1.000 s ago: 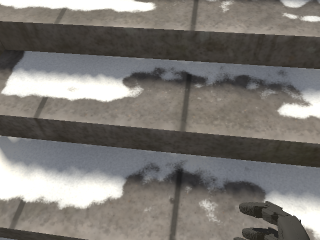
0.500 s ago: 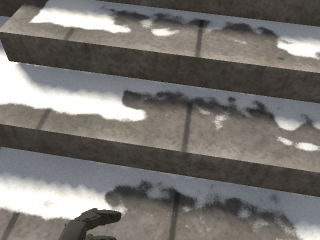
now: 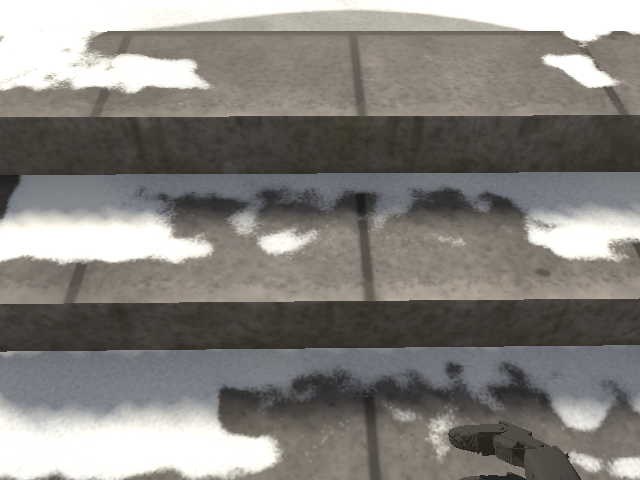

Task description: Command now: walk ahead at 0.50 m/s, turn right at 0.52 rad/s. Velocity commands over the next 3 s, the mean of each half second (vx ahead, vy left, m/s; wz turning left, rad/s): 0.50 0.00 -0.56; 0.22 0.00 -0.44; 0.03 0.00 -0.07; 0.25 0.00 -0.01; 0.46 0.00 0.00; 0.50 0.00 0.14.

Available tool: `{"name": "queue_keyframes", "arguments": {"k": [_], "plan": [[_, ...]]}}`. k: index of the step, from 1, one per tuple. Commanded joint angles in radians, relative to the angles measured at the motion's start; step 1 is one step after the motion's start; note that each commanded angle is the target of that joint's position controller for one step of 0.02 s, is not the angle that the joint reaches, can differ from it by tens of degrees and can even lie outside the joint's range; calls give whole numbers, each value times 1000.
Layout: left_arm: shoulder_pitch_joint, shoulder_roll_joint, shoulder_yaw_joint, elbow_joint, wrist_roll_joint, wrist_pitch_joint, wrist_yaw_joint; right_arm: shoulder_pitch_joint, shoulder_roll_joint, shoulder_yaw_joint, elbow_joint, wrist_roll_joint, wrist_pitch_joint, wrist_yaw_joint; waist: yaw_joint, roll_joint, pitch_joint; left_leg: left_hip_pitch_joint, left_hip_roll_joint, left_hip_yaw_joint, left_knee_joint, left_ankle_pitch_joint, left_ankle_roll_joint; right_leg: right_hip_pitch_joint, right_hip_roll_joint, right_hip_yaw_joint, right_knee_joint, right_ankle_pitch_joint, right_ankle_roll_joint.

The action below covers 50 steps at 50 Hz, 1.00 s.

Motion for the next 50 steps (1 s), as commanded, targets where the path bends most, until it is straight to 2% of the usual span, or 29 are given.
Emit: {"name": "queue_keyframes", "arguments": {"k": [1,2,3,6,8,10,11,14,17,20,21,22,23,24,26,27,28,29,30,31,32,34,35,37,40,42,46,49,50], "plan": [[-21,-6,11,-21,18,9,22,319,-120,-73,179,14,9,-14,-84,15,5,496,291,-639,-663,-100,203,-537,-49,-27,492,126,-60],[-89,-22,1,-44,13,25,20,265,7,-44,193,4,15,-19,-39,30,-13,461,287,-583,-706,41,190,-525,-77,-23,531,121,-97],[-115,-50,-6,-58,10,40,24,213,67,-32,192,2,13,-26,0,37,-4,435,275,-523,-751,136,167,-530,-89,0,527,117,-129],[-206,-52,-24,-95,-20,49,7,226,17,-56,236,-18,0,-33,25,53,45,462,211,-225,-843,256,119,-613,-103,-41,500,59,-164],[-255,-5,-20,-103,-15,44,-20,222,-6,-57,233,-40,-13,-22,19,57,63,437,180,-91,-930,304,124,-575,-114,-91,429,114,-150],[-300,41,-14,-115,-7,42,-30,317,-19,-44,276,-65,-17,-16,0,48,79,562,193,-56,-943,367,127,-713,-100,-60,478,140,-154],[-313,31,-19,-102,-16,47,-32,465,-41,-45,334,-79,-8,-13,-54,120,68,687,196,-53,-915,413,155,-835,-66,-112,713,41,-170],[-438,-14,-54,-162,-34,54,14,618,-21,-24,409,-123,6,0,-99,44,134,945,247,-70,-932,384,159,-1166,-71,-42,703,-17,-218],[-563,-14,-70,-231,-45,67,28,656,-5,-9,422,-125,-7,-3,-96,104,123,952,222,3,-1004,488,142,-1118,-101,-154,639,4,-222],[-735,2,-79,-320,-45,89,31,757,-8,-1,462,-138,-2,6,-137,44,152,1008,240,48,-1053,564,118,-1098,-146,-225,318,58,-189],[-757,-14,-81,-339,-40,111,28,771,-24,-3,469,-135,-1,15,-119,73,156,1004,243,73,-1079,640,108,-1036,-149,-259,239,81,-189],[-798,-25,-88,-349,-30,148,13,628,-77,-14,413,-92,0,46,-72,117,182,806,249,157,-1190,715,98,-766,-152,-333,91,-111,-182],[-786,-23,-77,-367,-29,167,0,624,-112,-22,405,-57,-25,49,-39,157,150,660,253,196,-1153,1141,135,-493,-78,-426,116,-152,-147],[-706,-8,-62,-357,-45,169,-7,647,-179,-33,395,-46,-55,43,10,196,138,714,273,214,-1055,1562,115,-368,-12,-432,105,-167,-116],[-486,61,-25,-287,-64,130,7,599,-321,-80,355,-18,-76,27,88,252,139,925,312,194,-855,1892,48,-242,89,-431,-255,-207,-87],[-277,116,3,-225,-61,108,34,547,-363,-102,325,-45,-75,31,135,269,54,839,289,179,-673,1938,0,37,109,-371,-287,-53,-106],[-89,152,11,-187,-79,99,53,635,-258,-90,290,-104,-89,39,134,129,-213,424,208,58,-334,1594,-75,616,27,-31,-269,157,-229],[126,186,30,-96,15,108,72,577,-237,-95,285,-80,-65,85,171,2,-257,159,-16,23,-22,334,-87,817,-116,364,-676,214,-303],[227,277,75,-50,32,104,72,508,-188,-107,236,20,-38,105,196,12,-226,97,-117,-252,479,256,-63,641,-235,611,-864,184,-326],[97,268,81,-49,26,72,88,429,-131,-110,214,29,-35,95,130,40,-95,40,-92,-363,643,336,-41,386,-224,520,-869,147,-291],[-36,185,54,-70,8,37,93,352,-76,-95,159,-8,-50,63,67,25,-34,34,-88,-387,746,324,-22,198,-203,470,-835,112,-314],[-231,25,-1,-57,-6,27,73,297,-7,-65,105,-15,-44,26,-79,62,-7,-27,-93,-384,810,287,66,-5,-141,352,-884,77,-293],[-296,-27,-23,-57,11,22,56,330,-46,-72,90,-11,-26,12,-145,122,15,-21,-73,-356,719,301,69,-90,-126,271,-927,197,-275],[-366,20,-11,-103,-11,-6,60,311,-137,-93,64,-2,-7,-9,-178,61,17,-20,-31,-299,620,141,4,-116,-144,123,-985,361,-241],[-203,73,3,-108,29,-35,98,244,-155,-98,41,25,-27,-25,-108,26,-24,-26,-49,-207,674,62,-82,-41,-108,3,-969,555,-165],[-43,95,17,-81,47,-21,115,166,-137,-88,3,39,-29,-26,-41,1,-7,-221,-71,-223,874,-73,-98,157,-172,53,-946,555,-149],[100,87,3,-56,43,4,115,13,-122,-60,-79,15,7,-38,24,4,74,-601,-31,-304,940,-56,-56,420,-267,160,-910,336,-147],[117,119,-3,-87,42,3,113,-65,-111,-48,-124,-23,25,-32,50,-18,88,-541,11,-200,783,93,-77,333,-225,142,-947,159,-141],[116,141,-2,-91,54,4,109,-77,-112,-43,-154,-11,29,-32,25,-27,97,-491,36,-228,702,117,-84,290,-227,160,-967,166,-107]]}}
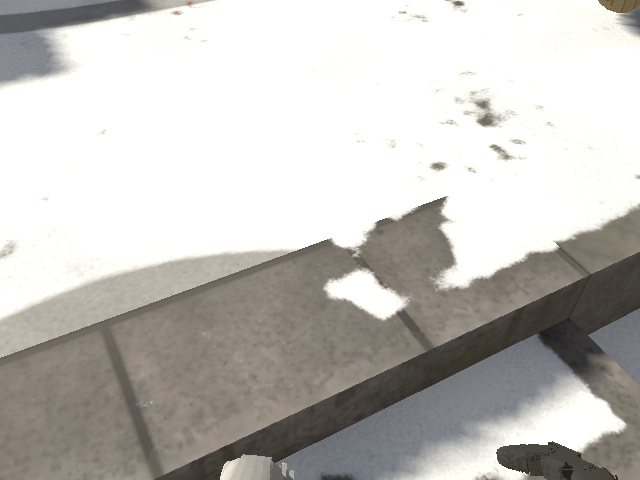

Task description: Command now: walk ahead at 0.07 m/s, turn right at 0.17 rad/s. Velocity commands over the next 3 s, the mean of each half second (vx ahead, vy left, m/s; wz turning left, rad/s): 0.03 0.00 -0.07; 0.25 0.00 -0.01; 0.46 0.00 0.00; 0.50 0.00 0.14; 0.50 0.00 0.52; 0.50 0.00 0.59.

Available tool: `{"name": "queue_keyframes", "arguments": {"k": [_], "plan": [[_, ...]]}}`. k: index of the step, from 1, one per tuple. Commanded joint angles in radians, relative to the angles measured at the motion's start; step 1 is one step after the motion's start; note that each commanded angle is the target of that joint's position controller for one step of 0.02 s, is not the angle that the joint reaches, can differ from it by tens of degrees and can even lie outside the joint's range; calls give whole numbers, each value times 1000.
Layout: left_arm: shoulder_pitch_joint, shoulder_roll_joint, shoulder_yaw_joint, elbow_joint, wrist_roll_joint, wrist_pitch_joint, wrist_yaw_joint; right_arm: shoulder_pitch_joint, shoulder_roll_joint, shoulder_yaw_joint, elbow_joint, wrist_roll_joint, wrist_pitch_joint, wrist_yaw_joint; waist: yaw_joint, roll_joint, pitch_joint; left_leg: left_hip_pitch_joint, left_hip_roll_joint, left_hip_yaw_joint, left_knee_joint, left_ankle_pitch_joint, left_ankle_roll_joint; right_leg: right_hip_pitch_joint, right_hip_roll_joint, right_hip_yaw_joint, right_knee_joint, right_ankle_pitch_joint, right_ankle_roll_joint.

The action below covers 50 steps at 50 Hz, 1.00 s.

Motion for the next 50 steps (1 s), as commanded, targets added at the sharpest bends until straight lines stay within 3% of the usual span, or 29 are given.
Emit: {"name": "queue_keyframes", "arguments": {"k": [1,2,3,4,5,6,7,8,9,10,11,12,13,14,15,16,18,20,24,28,32,36,41,44,46,47,48,49,50], "plan": [[54,181,32,-47,-3,-5,2,-158,-43,4,-135,-11,6,3,-29,-32,68,-40,85,2,-275,94,-20,54,-240,211,-152,334,-152],[-79,205,39,-111,-52,-5,-19,-199,-32,11,-143,-23,23,26,-77,-12,73,243,81,114,-549,-109,-21,-159,-232,146,-246,265,-143],[-109,225,46,-121,-72,-11,-32,-240,-16,17,-158,-3,31,42,-83,-76,87,492,69,112,-592,-120,-15,-332,-239,159,-293,258,-123],[-165,251,54,-154,-104,-19,-38,-176,-33,5,-135,9,15,58,-108,-131,50,652,36,167,-595,27,-7,-331,-253,128,-312,396,-127],[-234,298,69,-178,-113,-30,-41,-110,-84,-15,-109,17,1,61,-154,-132,26,695,-10,164,-764,61,13,-225,-258,121,-263,602,-129],[-224,291,78,-196,-126,-45,-41,-7,-164,-48,-59,26,-23,51,-152,-80,-63,787,-66,161,-957,119,63,-65,-201,63,-110,889,-106],[13,123,54,-177,-93,-53,-25,110,-284,-72,-36,13,-45,50,-68,258,-367,1223,127,-276,-1030,885,337,-214,-17,10,233,510,29],[-40,144,72,-221,-106,-23,-26,349,-323,-88,-34,-33,-39,58,-195,435,-457,1334,347,-878,-1464,700,411,-441,133,128,494,-226,97],[-105,132,98,-206,-104,8,-28,431,-297,-80,28,-23,-52,62,-238,380,-214,1167,312,-976,-1556,273,361,-580,146,282,799,-102,85],[-111,126,101,-175,-100,23,-18,369,-219,-58,64,-1,-63,69,-186,287,-74,992,236,-793,-1529,-117,284,-642,95,259,874,0,71],[-68,105,82,-147,-87,28,-10,195,-151,-44,56,30,-59,60,-112,230,-53,870,206,-662,-1485,-279,249,-618,38,207,882,42,78],[-64,91,57,-127,-73,23,-8,63,-78,-26,52,63,-61,52,-46,117,6,710,188,-548,-1425,-287,226,-579,-27,125,910,34,91],[-59,97,47,-115,-55,28,-6,-26,-37,-18,49,59,-66,41,0,43,-8,601,164,-461,-1439,-277,195,-488,-74,76,890,15,104],[-37,111,50,-98,-52,33,-9,-78,-28,-19,45,43,-75,32,20,14,-36,566,140,-388,-1454,-211,165,-411,-100,63,859,76,117],[-19,131,54,-81,-52,36,-19,-126,-44,-27,39,33,-83,22,26,41,-54,534,113,-306,-1442,-78,152,-342,-100,46,888,140,125],[-29,65,64,-127,-78,96,22,88,-6,-42,131,34,-46,-26,2,7,5,600,174,-263,-1415,160,185,-342,-49,-71,898,159,54],[-104,77,62,-177,-70,124,49,199,-74,-68,163,33,-35,-42,-38,40,50,707,162,-233,-1450,277,215,-429,-38,-72,910,108,-5],[-141,95,65,-214,-50,127,53,220,-93,-89,168,34,-30,-41,-54,89,59,806,170,-239,-1507,173,225,-507,-45,-70,910,136,-23],[-182,103,70,-254,-41,124,55,279,-79,-105,175,31,-32,-54,-83,96,62,938,201,-281,-1567,9,246,-610,-47,-50,989,146,-11],[-168,101,76,-258,-39,135,54,311,-68,-115,183,30,-32,-67,-92,102,67,990,217,-265,-1575,40,270,-601,-57,-59,954,162,10],[-205,99,82,-288,-33,136,36,357,-96,-138,198,26,-36,-64,-108,125,78,1024,245,-334,-1637,-254,279,-657,-95,-67,923,161,11],[-169,83,84,-282,-39,132,11,324,-106,-148,193,17,-40,-64,-81,127,93,904,238,-292,-1621,-305,257,-519,-126,-89,789,220,16],[-144,71,75,-292,-49,130,-1,263,-136,-154,161,-3,-31,-50,-64,149,100,755,243,-282,-1510,-459,215,-371,-148,-117,596,173,-5],[-9,73,68,-246,-90,120,-12,177,-146,-155,138,-16,5,-49,-6,140,55,593,141,-74,-1322,-435,136,-10,-113,-227,230,156,-23],[144,54,67,-162,-106,120,-1,144,-87,-146,136,-22,35,-61,45,38,106,484,59,26,-1045,-385,110,218,-94,-332,-75,380,-25],[164,17,51,-125,-93,113,2,169,-28,-135,138,-31,47,-71,35,-82,155,491,-19,68,-798,-312,110,216,-104,-302,-221,487,-10],[214,-15,28,-91,-65,97,2,160,46,-119,126,-16,63,-75,50,-205,163,411,-128,77,-381,-325,125,220,-135,-235,-247,545,12],[210,1,13,-83,-49,74,-6,155,135,-94,98,10,63,-66,-14,-109,169,262,-155,-44,14,-185,119,191,-185,-107,-83,626,102],[209,86,21,-75,-48,56,-26,316,184,-85,86,43,37,-61,-154,-133,154,136,-144,-86,170,-119,85,200,-305,21,87,1186,220]]}}
Over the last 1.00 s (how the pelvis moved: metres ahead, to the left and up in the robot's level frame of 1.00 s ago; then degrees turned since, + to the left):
0.54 -0.07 0.25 -30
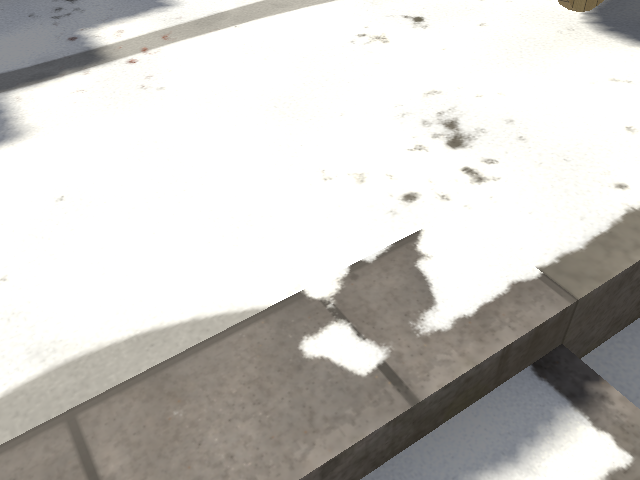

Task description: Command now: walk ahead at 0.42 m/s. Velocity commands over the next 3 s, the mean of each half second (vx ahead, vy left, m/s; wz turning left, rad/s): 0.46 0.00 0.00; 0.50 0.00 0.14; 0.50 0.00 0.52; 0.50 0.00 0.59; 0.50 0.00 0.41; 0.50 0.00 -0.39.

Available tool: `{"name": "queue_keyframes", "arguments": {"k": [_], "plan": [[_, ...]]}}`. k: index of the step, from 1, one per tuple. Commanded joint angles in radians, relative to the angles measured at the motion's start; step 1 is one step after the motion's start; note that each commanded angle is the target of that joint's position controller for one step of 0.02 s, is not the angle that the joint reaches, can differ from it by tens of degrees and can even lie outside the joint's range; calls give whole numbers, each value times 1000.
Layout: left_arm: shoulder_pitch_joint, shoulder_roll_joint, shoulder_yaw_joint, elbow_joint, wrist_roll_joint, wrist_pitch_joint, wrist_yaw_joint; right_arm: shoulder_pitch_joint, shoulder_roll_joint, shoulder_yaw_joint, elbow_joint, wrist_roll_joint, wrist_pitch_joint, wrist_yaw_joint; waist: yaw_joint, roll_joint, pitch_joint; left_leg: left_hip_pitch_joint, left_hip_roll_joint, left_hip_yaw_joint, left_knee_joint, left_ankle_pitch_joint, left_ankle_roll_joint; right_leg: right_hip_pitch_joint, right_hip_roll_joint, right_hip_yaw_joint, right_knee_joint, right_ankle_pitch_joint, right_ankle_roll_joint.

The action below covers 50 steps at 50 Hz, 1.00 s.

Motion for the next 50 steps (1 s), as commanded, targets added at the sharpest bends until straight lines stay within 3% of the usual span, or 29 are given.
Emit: {"name": "queue_keyframes", "arguments": {"k": [1,2,3,4,5,6,9,11,14,17,18,19,20,21,24,26,29,31,34,37,38,39,41,45,46,47,48,49,50], "plan": [[222,124,0,80,20,-18,-31,166,208,66,-80,38,-38,3,-168,-198,32,-473,-82,-19,702,131,-43,212,-284,351,53,984,144],[146,224,34,51,13,-14,-11,6,145,76,-148,15,-54,2,-135,-264,8,-668,-14,63,806,163,-67,260,-407,564,-155,352,-42],[87,171,25,56,-25,-20,25,-306,84,82,-246,-21,-50,21,-45,-350,176,-833,59,119,813,210,-92,152,-440,745,-403,-265,-168],[135,8,-23,119,-37,-33,46,-525,55,76,-284,-50,-47,45,27,-146,356,-982,69,78,897,261,-77,139,-349,719,-390,-310,-178],[211,-38,-36,171,-28,-32,53,-539,68,87,-289,-39,-34,69,48,-17,357,-949,71,61,847,264,-39,138,-257,561,-324,-231,-144],[228,-14,-30,190,-9,-44,40,-461,87,102,-302,-9,-21,83,14,-52,327,-848,68,80,739,254,-15,84,-226,482,-297,-131,-125],[154,-35,-31,213,-13,-50,49,-375,92,120,-314,41,6,85,-64,-45,308,-534,68,114,391,218,21,-127,-127,309,-394,-250,-135],[218,-14,-31,224,-20,-41,70,-402,90,122,-317,48,16,67,-37,-30,305,-484,79,191,208,147,23,-31,-132,274,-488,27,-182],[229,-6,-23,210,-22,-47,61,-328,124,136,-273,57,14,43,-45,4,150,-97,17,326,-159,132,75,80,-85,39,-402,947,-139],[233,81,4,191,-20,-62,54,-109,63,103,-199,66,11,31,-142,-166,-77,241,-113,335,-389,-30,111,239,-155,19,-44,1664,-171],[213,92,13,184,-34,-73,39,0,20,86,-172,52,5,29,-200,-187,-136,404,-113,258,-521,16,141,212,-161,13,136,1639,-177],[166,79,16,136,-47,-88,24,135,-65,55,-132,27,-6,25,-252,-91,-190,618,44,-114,-696,-152,213,-47,-84,14,447,1364,-156],[21,51,28,54,-27,-84,-20,194,-160,21,-82,26,9,30,-259,193,-180,662,225,-680,-1132,-378,337,-368,200,21,900,241,-113],[-17,5,32,1,29,-79,-37,44,-145,15,-70,34,6,36,-147,157,-99,586,265,-868,-1288,-462,301,-555,182,200,1188,4,-125],[-58,-91,-5,-106,22,-55,-11,-16,33,53,12,6,-57,43,9,-88,147,286,246,-460,-1213,-114,171,-672,101,178,1258,-47,-162],[-28,-139,-31,-110,5,-22,3,27,92,71,69,-15,-80,44,47,-10,148,291,209,-284,-1245,64,128,-742,102,192,1317,-98,-161],[-107,-56,-33,-157,13,-5,6,77,-8,52,84,18,-106,61,65,-12,174,307,143,-92,-1344,180,109,-778,54,131,1045,-4,-135],[-164,3,-22,-166,21,-5,-10,101,-21,52,55,42,-112,52,35,-15,132,333,115,-16,-1410,318,127,-664,15,48,804,135,-94],[-281,7,-15,-183,2,-15,-36,179,-61,41,33,44,-129,45,-31,37,91,524,129,11,-1447,600,108,-608,-1,7,529,245,-74],[-368,-49,-22,-182,10,-12,-43,312,-58,30,31,21,-114,33,-103,111,69,799,171,-6,-1392,755,113,-678,25,-39,421,164,-73],[-453,-90,-48,-224,46,25,-73,355,1,83,116,-90,-120,136,-85,228,14,800,212,-5,-1362,771,158,-644,17,57,495,203,-130],[-439,-35,-30,-213,59,47,-77,285,-13,77,84,-73,-126,169,-53,173,74,828,236,-13,-1356,840,190,-704,19,52,478,150,-139],[-452,-2,-20,-221,66,66,-67,238,-55,79,75,-36,-132,181,-23,115,59,796,240,-6,-1326,1117,210,-568,59,-9,388,58,-139],[-335,55,4,-176,10,45,-30,227,-177,34,109,-14,-103,179,49,109,9,870,206,1,-1073,1598,136,-204,147,-46,-104,181,-112],[-122,87,17,-105,-4,25,-12,228,-160,34,107,-45,-92,193,91,100,-101,690,171,0,-896,1558,91,154,100,30,-52,280,-156],[95,169,38,-37,16,11,8,373,-6,76,106,-70,-88,204,65,-115,-386,389,76,39,-586,1011,39,670,-138,227,133,775,-368],[272,188,50,23,38,1,8,345,23,93,78,-52,-91,216,138,-298,-394,49,-124,38,-148,104,-26,848,-360,575,-52,825,-543],[330,184,68,92,76,-3,17,161,-26,64,51,-13,-86,220,192,-190,-125,-185,-58,-41,303,168,7,605,-330,564,-110,506,-412],[232,115,52,136,88,0,4,75,14,64,32,28,-89,201,135,-125,54,-408,-40,-37,526,188,74,410,-328,434,-127,341,-361]]}}
Over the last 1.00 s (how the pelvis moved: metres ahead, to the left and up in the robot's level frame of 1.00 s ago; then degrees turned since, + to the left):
0.11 -0.02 0.01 -1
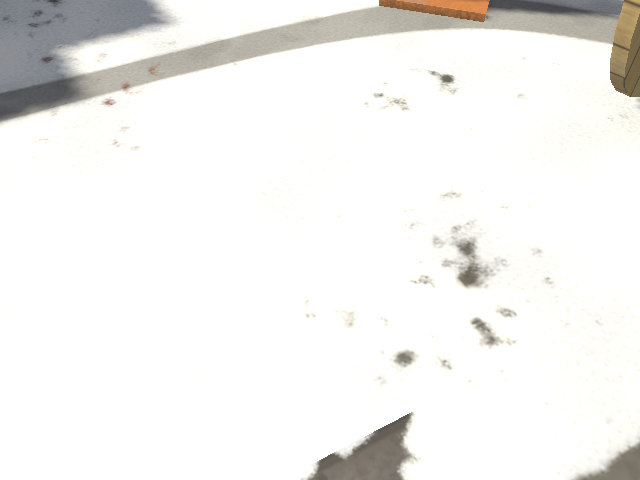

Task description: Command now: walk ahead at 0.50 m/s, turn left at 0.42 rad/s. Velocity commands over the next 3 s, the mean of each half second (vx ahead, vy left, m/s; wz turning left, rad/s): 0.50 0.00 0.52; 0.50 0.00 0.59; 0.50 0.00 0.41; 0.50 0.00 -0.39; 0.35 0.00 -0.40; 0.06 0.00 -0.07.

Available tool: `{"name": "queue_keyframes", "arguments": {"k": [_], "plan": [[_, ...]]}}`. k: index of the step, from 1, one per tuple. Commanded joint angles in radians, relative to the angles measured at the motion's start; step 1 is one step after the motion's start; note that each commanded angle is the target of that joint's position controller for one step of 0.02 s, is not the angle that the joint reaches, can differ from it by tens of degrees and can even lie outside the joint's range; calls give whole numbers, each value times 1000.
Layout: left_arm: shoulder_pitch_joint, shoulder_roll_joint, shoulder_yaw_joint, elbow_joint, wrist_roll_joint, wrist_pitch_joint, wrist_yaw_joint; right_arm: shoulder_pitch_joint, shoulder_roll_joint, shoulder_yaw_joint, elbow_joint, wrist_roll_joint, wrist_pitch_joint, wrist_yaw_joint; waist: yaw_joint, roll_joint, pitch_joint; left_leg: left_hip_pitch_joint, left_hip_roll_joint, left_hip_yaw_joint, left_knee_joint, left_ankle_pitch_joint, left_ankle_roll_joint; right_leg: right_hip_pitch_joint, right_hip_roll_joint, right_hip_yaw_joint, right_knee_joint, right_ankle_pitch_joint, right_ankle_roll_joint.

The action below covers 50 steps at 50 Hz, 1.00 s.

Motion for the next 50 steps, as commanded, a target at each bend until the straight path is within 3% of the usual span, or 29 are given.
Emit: {"name": "queue_keyframes", "arguments": {"k": [1,3,5,6,8,10,12,14,15,16,17,18,19,20,23,26,28,29,32,34,35,36,37,38,40,41,45,49,50], "plan": [[444,19,26,226,25,12,-4,-150,7,-7,-128,33,-5,-15,111,-117,6,-903,21,-25,966,-29,121,502,-390,372,-176,441,-283],[398,-90,-30,316,1,8,-38,-248,106,49,-267,18,33,-13,13,-89,11,-1054,52,-25,1163,-85,214,365,-355,275,-223,346,-241],[229,-100,-53,333,57,-11,-41,-293,146,92,-356,26,63,-18,-99,12,58,-1042,106,-20,986,-44,262,97,-298,123,-334,58,-176],[97,-48,-48,308,81,-29,-44,-313,102,89,-387,35,68,-17,-151,41,75,-891,145,29,701,56,255,-91,-222,9,-418,-31,-159],[-47,59,-38,209,76,-58,-56,-374,-45,52,-413,68,69,-26,-191,-8,27,-341,158,85,418,259,143,-474,-134,-131,-564,27,-156],[72,182,-23,189,22,-84,-30,-352,-54,56,-374,50,75,-13,-180,-20,-11,-319,78,194,311,204,67,-262,-194,-152,-488,830,-174],[267,330,22,209,-14,-88,-27,-437,-42,69,-391,41,101,-21,-83,-86,-12,-543,39,245,-83,-46,33,280,-272,-115,-327,1491,-110],[313,326,39,188,15,-56,-44,-293,-30,67,-362,47,106,-44,-91,-240,-84,-528,-50,239,-260,-34,34,587,-364,-92,-147,1825,-151],[303,310,46,154,54,-48,-51,-155,-89,45,-325,58,94,-68,-106,-215,-162,-281,-68,144,-254,147,90,454,-345,-102,23,1955,-133],[368,229,30,113,95,-55,-55,22,-160,22,-255,94,76,-93,-121,-33,-376,201,-20,-128,-275,226,210,81,-277,-33,283,1737,-71],[252,185,10,64,112,-42,-94,310,-235,-11,-135,48,72,-120,-240,219,-418,475,99,-517,-595,292,332,-283,-79,-5,741,504,2],[184,172,18,58,24,-25,-119,331,-278,-31,-103,0,51,-100,-242,192,-234,341,191,-766,-836,20,302,-523,89,197,1167,93,-20],[147,86,-5,36,-2,-29,-99,235,-237,-28,-67,-5,16,-96,-176,108,-52,200,188,-702,-805,-187,238,-677,70,291,1359,129,-48],[99,38,-29,-5,20,-34,-70,118,-136,-2,-46,15,-6,-80,-103,98,7,99,172,-627,-787,-175,233,-725,64,293,1405,93,-75],[28,34,-47,-78,31,-13,-29,-101,9,45,0,13,-26,-62,55,-27,-13,-87,109,-429,-815,23,187,-706,7,232,1300,-43,-98],[-15,108,-23,-106,-10,-34,5,-299,-85,19,-103,20,-72,-85,85,46,-21,-331,51,-265,-950,107,142,-347,-43,111,972,-91,10],[-8,126,-20,-107,-19,-44,4,-372,-169,-5,-167,38,-103,-98,90,-12,-27,-473,8,-163,-969,164,83,-28,-79,93,582,-24,85],[-63,96,-27,-120,-28,-43,-4,-307,-222,-28,-150,64,-107,-98,54,4,1,-498,1,-165,-974,163,87,73,-64,66,430,-78,140],[-106,76,-35,-107,-44,-38,-15,-80,-213,-49,-96,57,-84,-72,-34,71,22,-81,128,-311,-850,267,139,-49,-19,39,120,90,138],[-19,159,7,-87,-53,-73,13,-47,-168,-46,-105,25,-81,-62,4,63,-57,-22,114,-346,-662,464,77,137,-29,63,81,172,36],[192,214,23,-39,-40,-94,32,-43,-63,-20,-135,18,-85,-60,71,-90,-241,-169,-18,-242,-355,402,1,458,-185,232,117,342,-143],[339,295,25,-11,-45,-91,23,52,27,3,-186,6,-93,-58,61,-458,-430,-554,-170,-150,-69,-188,-78,832,-439,828,-112,335,-429],[361,265,40,30,-28,-90,25,-96,-93,-30,-179,21,-83,-59,112,-239,-166,-776,-84,-144,127,-72,-65,695,-437,897,-223,120,-345],[256,224,31,40,-44,-86,20,-161,-106,-30,-175,31,-66,-76,74,-143,-66,-796,-18,-114,220,86,-44,520,-410,710,-210,-41,-256],[143,14,-30,35,-50,-83,28,-171,-77,-22,-148,2,-44,-94,4,-86,-56,-615,103,-82,106,266,-27,300,-323,433,-266,41,-179],[100,-30,-40,25,-45,-75,38,-205,-72,-21,-149,-12,-38,-82,-16,-57,-49,-546,131,-55,64,247,-38,251,-304,360,-305,138,-174],[165,30,-14,77,-13,-80,53,-355,-50,-23,-177,29,-33,-35,21,-48,-42,-576,151,-15,-113,324,-48,316,-260,125,-359,415,-172],[248,64,-11,154,-2,-89,27,-421,-27,-11,-178,26,-14,-15,23,-41,19,-484,154,51,-428,490,-33,312,-239,-43,-395,557,-152],[240,202,38,142,-75,-69,37,-512,-36,-14,-260,140,3,-62,25,11,111,-444,139,38,-440,438,-39,243,-240,-80,-373,417,-61]]}}
Over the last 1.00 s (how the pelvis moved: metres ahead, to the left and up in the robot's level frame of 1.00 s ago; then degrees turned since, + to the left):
0.47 -0.07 0.13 7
